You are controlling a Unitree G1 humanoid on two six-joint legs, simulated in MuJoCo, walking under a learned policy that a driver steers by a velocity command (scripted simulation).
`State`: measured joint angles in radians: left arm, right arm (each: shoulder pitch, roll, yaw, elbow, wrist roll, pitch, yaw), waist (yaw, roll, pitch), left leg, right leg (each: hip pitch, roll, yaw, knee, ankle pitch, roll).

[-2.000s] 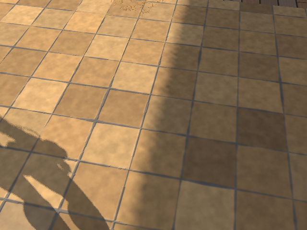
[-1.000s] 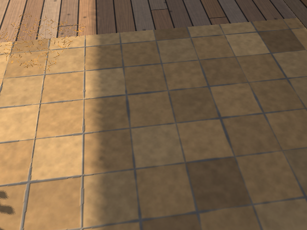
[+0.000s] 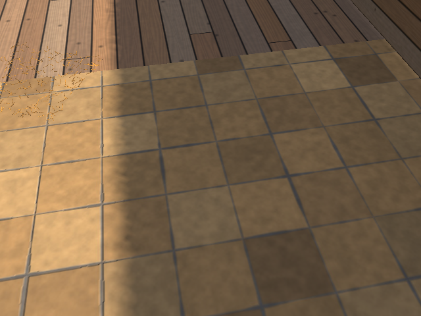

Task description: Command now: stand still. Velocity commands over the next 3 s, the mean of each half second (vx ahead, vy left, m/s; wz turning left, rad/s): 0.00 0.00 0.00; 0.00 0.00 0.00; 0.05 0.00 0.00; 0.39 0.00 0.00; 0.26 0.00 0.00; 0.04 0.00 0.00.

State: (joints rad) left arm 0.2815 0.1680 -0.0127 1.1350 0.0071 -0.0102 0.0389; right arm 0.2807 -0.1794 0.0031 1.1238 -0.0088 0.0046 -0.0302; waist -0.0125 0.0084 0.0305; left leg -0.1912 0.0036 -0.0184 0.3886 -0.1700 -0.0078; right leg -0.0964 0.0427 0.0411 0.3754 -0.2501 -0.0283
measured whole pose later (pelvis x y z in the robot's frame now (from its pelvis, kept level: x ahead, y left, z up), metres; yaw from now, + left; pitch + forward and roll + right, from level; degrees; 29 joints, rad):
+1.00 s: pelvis +0.01 +0.00 +0.00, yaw +0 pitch -1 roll +0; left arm 0.34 0.13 -0.01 1.14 0.01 -0.02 0.05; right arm 0.30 -0.14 0.00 1.17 -0.01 0.00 -0.04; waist -0.01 0.00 0.03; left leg -0.19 0.00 -0.02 0.41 -0.20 -0.01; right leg -0.09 0.04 0.04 0.39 -0.28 -0.03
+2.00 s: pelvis +0.23 +0.05 -0.01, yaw +0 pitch +1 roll +0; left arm 0.05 0.17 0.04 0.94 0.02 -0.04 -0.03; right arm 0.55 -0.11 0.00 1.13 -0.02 -0.10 -0.02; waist -0.05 -0.02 0.05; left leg 0.15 -0.06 0.06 0.17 -0.35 0.08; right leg -0.61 -0.02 -0.12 0.70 -0.10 -0.08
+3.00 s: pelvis +0.49 +0.06 +0.00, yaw +0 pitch -2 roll +1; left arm 0.34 0.12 -0.01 1.14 0.01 -0.02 0.05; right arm 0.31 -0.11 0.00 1.15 -0.01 -0.02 -0.04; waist 0.00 -0.01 0.04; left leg -0.18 -0.04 0.08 0.40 -0.20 0.06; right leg -0.03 0.02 -0.08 0.37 -0.32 -0.05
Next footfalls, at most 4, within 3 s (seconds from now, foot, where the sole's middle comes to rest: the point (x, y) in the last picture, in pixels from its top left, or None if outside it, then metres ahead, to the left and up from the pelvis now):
2.10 right None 0.46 -0.02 -0.78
2.56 left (174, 311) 0.54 0.15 -0.78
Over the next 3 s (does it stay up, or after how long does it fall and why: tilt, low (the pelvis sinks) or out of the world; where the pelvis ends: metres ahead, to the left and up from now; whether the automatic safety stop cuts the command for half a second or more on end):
stays up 0.49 0.06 0.00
